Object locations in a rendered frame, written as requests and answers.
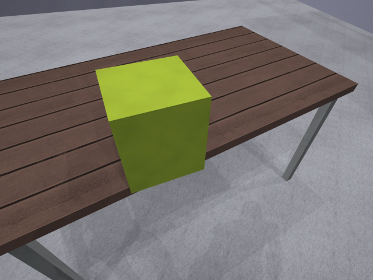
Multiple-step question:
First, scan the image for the table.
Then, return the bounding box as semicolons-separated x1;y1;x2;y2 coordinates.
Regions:
0;26;358;280

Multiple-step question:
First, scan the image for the carton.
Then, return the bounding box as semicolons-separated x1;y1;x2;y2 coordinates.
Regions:
96;55;212;194

